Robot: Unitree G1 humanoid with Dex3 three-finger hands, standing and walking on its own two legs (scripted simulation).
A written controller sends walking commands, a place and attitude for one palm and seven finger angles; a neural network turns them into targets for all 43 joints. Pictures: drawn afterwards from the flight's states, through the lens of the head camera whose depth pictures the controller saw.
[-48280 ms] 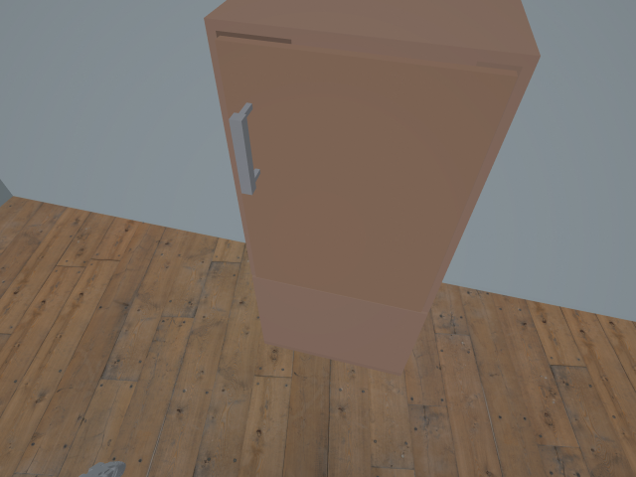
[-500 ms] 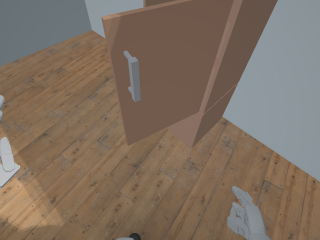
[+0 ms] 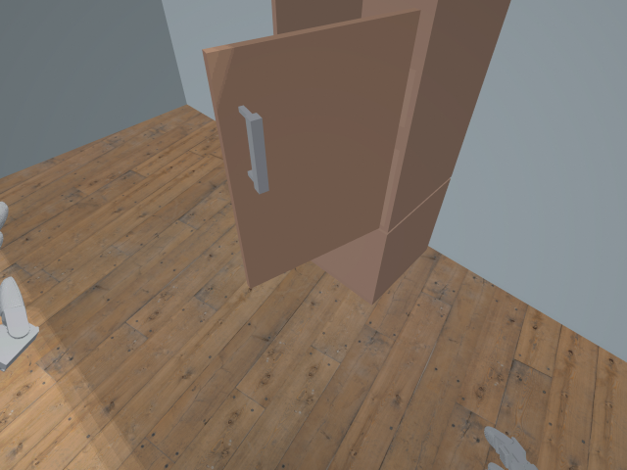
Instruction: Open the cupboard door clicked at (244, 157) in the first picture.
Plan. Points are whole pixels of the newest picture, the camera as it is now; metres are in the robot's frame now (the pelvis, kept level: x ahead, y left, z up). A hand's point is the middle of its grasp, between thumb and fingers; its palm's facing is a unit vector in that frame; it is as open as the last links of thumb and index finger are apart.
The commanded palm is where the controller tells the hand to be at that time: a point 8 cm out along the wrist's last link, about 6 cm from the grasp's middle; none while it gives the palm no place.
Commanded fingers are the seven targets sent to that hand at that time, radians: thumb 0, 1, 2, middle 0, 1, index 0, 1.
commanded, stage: stop stepping back and stand still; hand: left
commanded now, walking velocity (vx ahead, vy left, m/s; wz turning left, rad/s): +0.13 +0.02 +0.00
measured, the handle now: (253, 150) +0.62 +0.13 +0.09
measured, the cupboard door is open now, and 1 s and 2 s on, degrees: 75 75 75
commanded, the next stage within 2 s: let the arm hang, fingers relaxed in 0.18 s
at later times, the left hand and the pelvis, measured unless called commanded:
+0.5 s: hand out of the picture +0.14 +0.22 -0.13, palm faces +0.07 -0.97 -0.24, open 7.4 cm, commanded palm none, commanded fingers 0.00 0.90 0.90 -0.20 -0.30 -0.20 -0.30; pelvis +0.01 +0.02 +0.00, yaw +3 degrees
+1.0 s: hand out of the picture -0.03 +0.22 -0.15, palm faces +0.06 -0.97 -0.22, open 7.3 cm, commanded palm none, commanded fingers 0.00 0.90 0.90 -0.20 -0.30 -0.20 -0.30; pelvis +0.01 +0.04 +0.02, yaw +2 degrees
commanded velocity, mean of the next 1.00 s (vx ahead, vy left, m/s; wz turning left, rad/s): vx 0.00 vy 0.00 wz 0.00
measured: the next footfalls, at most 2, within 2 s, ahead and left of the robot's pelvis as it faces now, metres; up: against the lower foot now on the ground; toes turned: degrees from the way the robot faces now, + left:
none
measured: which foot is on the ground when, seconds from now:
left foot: down 0.00-1.00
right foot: down 0.00-1.00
